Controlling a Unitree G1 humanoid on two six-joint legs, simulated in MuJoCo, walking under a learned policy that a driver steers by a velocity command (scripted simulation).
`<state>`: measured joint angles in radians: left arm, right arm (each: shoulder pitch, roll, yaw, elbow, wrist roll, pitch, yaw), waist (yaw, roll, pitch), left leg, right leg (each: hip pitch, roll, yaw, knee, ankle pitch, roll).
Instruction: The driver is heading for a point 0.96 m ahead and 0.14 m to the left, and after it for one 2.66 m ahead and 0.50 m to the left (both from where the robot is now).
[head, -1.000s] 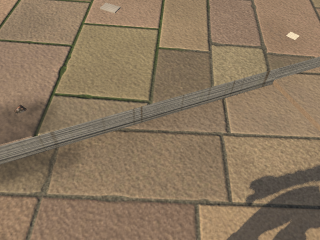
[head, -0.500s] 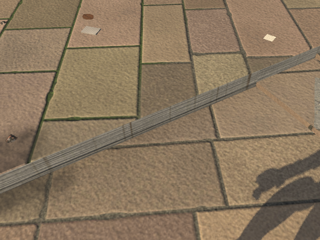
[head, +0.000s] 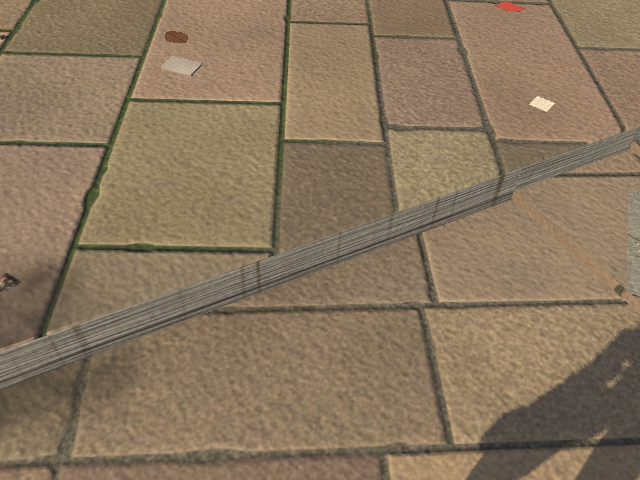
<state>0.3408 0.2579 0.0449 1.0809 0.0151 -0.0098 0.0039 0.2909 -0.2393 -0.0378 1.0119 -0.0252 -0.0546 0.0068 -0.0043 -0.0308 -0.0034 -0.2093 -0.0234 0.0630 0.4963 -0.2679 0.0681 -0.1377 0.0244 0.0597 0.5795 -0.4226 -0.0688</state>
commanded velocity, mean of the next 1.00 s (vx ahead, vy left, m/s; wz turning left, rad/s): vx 0.46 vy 0.00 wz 0.14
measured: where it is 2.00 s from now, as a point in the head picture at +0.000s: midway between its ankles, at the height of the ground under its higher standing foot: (324, 390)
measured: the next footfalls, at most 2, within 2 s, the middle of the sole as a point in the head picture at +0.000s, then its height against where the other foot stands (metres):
right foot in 0.46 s outside the picture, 0.03 m lower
left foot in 0.98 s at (304, 424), level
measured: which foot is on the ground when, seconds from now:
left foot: down 0.00-0.48, up 0.50-0.96, down 0.98-1.00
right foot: up 0.00-0.44, down 0.46-0.98, up 1.00-1.00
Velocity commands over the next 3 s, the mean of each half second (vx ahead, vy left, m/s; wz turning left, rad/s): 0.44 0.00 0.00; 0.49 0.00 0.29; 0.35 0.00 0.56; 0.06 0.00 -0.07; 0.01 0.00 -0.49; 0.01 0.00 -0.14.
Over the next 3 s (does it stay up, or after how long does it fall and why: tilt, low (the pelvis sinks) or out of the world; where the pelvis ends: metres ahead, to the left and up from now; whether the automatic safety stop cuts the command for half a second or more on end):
stays up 0.73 -0.02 -0.03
